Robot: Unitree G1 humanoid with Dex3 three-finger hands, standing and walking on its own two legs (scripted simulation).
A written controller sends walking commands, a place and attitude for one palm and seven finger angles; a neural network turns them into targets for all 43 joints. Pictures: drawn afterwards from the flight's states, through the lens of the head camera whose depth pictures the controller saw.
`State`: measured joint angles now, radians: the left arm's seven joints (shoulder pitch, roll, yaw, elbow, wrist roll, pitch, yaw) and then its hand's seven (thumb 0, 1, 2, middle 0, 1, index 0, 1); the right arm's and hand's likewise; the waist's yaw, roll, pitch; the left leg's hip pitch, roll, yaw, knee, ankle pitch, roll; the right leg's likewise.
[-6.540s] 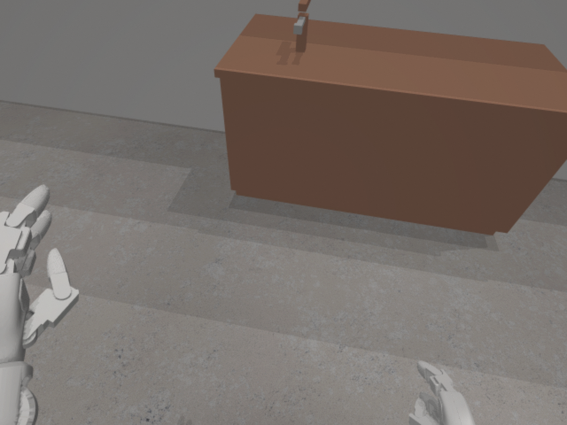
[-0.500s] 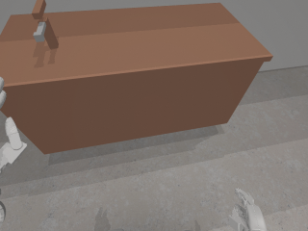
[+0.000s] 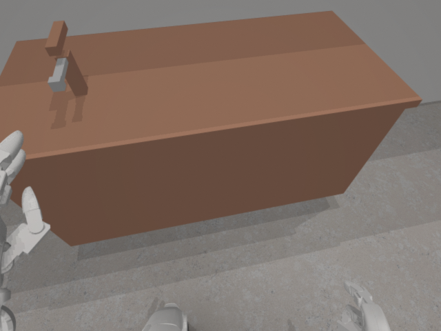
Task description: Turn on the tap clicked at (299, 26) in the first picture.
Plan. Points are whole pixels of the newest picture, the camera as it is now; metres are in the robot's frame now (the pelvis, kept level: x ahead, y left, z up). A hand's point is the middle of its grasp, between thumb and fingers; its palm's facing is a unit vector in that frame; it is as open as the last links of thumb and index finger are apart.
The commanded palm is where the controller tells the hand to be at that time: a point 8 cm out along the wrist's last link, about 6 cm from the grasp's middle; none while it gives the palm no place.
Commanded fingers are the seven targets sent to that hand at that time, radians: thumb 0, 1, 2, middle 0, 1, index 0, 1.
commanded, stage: take the last steps up to it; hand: left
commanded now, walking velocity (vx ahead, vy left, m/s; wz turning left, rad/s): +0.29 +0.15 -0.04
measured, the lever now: (57, 83) +0.63 +0.46 +0.05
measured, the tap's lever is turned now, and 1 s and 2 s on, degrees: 0 0 0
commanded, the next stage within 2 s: come to a stop and stand still in 0.82 s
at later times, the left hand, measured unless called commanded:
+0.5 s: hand (36, 158) +0.31 +0.29 +0.17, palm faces +0.42 -0.79 -0.46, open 7.4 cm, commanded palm +0.26 +0.32 +0.18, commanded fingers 0.00 0.90 0.90 -0.20 -0.30 -0.20 -0.30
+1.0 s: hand (32, 120) +0.38 +0.32 +0.18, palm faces +0.34 -0.85 -0.40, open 7.4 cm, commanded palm +0.33 +0.37 +0.18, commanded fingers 0.00 0.90 0.90 -0.20 -0.30 -0.20 -0.30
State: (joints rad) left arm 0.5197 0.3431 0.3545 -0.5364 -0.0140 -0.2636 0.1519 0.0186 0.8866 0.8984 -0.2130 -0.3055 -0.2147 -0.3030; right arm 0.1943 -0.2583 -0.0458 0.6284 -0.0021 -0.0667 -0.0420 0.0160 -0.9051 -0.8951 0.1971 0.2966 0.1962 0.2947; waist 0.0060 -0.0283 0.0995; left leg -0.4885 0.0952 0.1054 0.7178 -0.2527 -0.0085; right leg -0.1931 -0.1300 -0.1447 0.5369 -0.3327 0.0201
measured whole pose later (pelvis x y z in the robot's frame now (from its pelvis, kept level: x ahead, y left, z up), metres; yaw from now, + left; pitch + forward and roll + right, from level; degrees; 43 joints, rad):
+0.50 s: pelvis +0.09 +0.05 -0.01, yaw -3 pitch +0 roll +1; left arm 0.44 0.35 0.37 -0.43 -0.03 -0.20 0.15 0.02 0.89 0.90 -0.21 -0.31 -0.21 -0.30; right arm 0.20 -0.17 0.03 0.67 0.01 -0.07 -0.05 0.01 -0.90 -0.89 0.20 0.30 0.20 0.30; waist 0.04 0.04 0.03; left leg -0.41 0.03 0.11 0.87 -0.42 0.00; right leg -0.31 -0.05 -0.16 0.62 -0.32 -0.06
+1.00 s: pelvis +0.15 +0.10 +0.00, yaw -4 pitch +0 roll +0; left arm 0.47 0.37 0.37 -0.54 -0.04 -0.22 0.15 0.02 0.89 0.90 -0.21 -0.30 -0.21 -0.30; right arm 0.19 -0.14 0.03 0.59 0.00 -0.10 -0.04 0.01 -0.90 -0.90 0.20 0.30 0.20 0.29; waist 0.00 -0.01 0.06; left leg -0.32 0.06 0.14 0.53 -0.20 0.02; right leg -0.37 -0.04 -0.11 0.80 -0.44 0.03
